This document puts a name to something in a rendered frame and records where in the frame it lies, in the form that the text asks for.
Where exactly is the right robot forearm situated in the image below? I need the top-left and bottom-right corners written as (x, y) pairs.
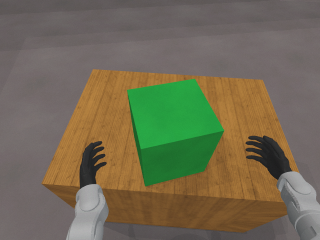
top-left (276, 171), bottom-right (320, 240)

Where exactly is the left robot hand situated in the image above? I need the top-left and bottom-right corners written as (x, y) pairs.
top-left (79, 141), bottom-right (107, 189)

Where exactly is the carton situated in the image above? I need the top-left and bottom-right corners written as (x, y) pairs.
top-left (127, 79), bottom-right (224, 187)

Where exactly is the pedestal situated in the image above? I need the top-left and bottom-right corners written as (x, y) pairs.
top-left (41, 69), bottom-right (299, 233)

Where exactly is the left robot forearm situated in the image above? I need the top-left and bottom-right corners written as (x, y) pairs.
top-left (66, 184), bottom-right (109, 240)

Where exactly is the right robot hand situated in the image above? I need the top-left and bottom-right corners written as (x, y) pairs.
top-left (245, 135), bottom-right (292, 180)

